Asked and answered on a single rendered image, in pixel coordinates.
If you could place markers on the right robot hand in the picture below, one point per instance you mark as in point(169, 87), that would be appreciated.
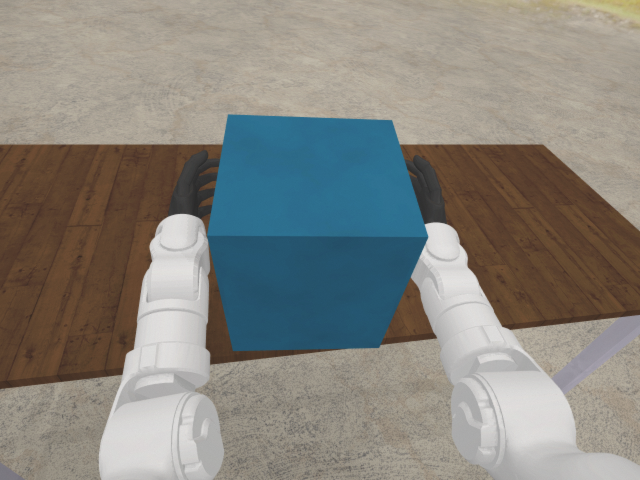
point(427, 190)

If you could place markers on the left robot hand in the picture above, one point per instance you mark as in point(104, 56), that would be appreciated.
point(186, 196)

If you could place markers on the robot left upper arm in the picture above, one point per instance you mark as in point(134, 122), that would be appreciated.
point(174, 437)

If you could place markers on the robot right upper arm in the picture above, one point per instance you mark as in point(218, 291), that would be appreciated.
point(517, 426)

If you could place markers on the carton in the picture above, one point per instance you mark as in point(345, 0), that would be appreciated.
point(314, 232)

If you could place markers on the table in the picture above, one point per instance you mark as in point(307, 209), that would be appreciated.
point(76, 223)

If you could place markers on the right robot forearm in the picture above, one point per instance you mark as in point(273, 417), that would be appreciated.
point(469, 333)

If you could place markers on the left robot forearm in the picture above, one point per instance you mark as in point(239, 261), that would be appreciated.
point(170, 355)

